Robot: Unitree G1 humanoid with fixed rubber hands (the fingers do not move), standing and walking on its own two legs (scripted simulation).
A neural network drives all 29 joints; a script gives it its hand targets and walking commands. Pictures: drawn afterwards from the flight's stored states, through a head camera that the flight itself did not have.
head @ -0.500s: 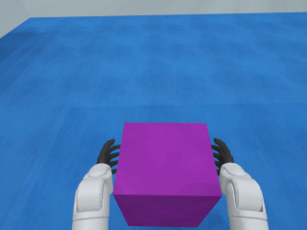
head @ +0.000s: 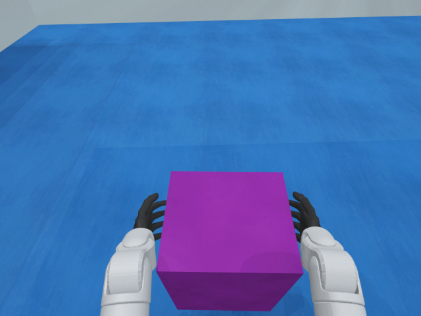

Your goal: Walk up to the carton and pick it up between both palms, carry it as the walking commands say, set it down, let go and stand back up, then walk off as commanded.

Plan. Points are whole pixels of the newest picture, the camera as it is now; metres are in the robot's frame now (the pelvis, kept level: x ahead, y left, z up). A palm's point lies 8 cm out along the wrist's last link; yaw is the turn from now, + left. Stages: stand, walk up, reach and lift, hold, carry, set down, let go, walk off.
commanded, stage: carry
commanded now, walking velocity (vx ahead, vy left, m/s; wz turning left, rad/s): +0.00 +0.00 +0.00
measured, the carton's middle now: (225, 247) +0.28 +0.00 -0.03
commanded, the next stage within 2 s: none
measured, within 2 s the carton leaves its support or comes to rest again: neither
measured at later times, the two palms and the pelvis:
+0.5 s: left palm (150, 233) +0.27 +0.14 +0.05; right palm (314, 232) +0.27 -0.16 +0.05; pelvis +0.00 -0.01 +0.00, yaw +0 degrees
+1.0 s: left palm (92, 248) +0.24 +0.23 +0.07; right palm (264, 222) +0.28 -0.07 +0.07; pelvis +0.00 +0.04 -0.02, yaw +9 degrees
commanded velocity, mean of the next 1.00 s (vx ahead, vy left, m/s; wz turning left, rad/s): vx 0.00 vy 0.07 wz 0.22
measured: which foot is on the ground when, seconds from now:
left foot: down 0.00-1.00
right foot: down 0.00-1.00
